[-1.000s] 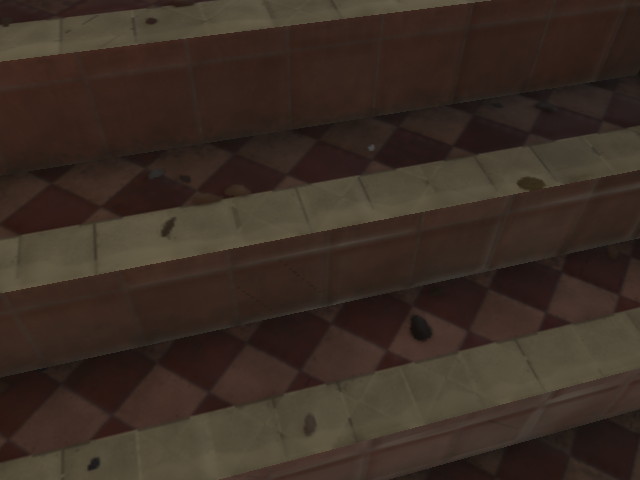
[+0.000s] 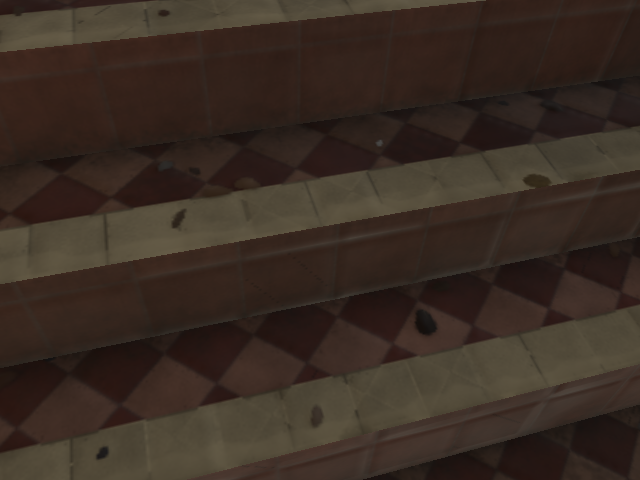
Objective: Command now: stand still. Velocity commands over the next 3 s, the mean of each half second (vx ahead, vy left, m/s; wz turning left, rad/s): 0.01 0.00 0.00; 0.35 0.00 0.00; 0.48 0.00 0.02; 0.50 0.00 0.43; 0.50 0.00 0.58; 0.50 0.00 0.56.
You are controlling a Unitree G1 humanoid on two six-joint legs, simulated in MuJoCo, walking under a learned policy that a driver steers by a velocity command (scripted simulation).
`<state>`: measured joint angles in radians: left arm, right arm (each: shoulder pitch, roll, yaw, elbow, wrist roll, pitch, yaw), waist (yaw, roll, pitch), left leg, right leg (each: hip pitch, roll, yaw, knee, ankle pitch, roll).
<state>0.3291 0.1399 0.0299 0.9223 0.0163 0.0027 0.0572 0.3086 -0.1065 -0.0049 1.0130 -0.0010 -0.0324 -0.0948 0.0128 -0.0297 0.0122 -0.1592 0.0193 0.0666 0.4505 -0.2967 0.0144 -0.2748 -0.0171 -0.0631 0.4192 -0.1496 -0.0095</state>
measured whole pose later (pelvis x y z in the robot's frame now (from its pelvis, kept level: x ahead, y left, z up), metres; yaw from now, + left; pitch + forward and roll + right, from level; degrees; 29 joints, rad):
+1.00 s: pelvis +0.16 -0.13 +0.00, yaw -1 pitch +5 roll +2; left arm 0.36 0.16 0.02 0.90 0.07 -0.09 0.00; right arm 0.17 -0.24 -0.06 0.83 0.00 -0.07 -0.04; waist 0.04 0.07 -0.07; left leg -0.78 -0.07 -0.06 2.11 -0.41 0.10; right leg -0.21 -0.05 -0.10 0.49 -0.36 -0.01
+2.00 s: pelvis +0.53 -0.40 +0.31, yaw +11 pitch +1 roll -1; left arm 0.30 0.19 0.05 0.86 0.06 -0.06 0.07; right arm -0.01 -0.20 -0.07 0.60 -0.05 0.03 -0.02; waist -0.04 0.05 0.06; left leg -1.08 -0.14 -0.06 2.01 -0.13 0.04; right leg -0.46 -0.12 -0.19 1.03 -0.82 0.08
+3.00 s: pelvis +0.91 -0.24 +0.58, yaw +44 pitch +4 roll +2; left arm 0.53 0.23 0.06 0.89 0.04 -0.14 0.04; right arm -0.11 -0.17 -0.05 0.54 -0.08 0.08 0.00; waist 0.09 0.05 0.06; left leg -1.33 -0.03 -0.10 2.13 -0.43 0.08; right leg -0.02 -0.20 -0.28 0.36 -0.37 0.09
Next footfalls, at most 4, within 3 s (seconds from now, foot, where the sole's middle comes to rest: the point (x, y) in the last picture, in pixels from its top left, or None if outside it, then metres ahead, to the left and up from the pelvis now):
0.86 right None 0.13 -0.24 -0.78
1.28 left None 0.34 -0.10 -0.58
1.74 right None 0.59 -0.52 -0.39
2.24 left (522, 318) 0.65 -0.32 -0.39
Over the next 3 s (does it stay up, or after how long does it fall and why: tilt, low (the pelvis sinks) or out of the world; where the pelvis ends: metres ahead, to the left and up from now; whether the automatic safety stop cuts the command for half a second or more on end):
stays up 0.91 -0.24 0.58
